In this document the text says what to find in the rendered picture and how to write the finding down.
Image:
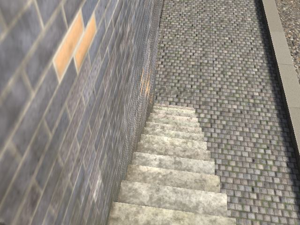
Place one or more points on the stairs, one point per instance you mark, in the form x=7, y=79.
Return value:
x=171, y=179

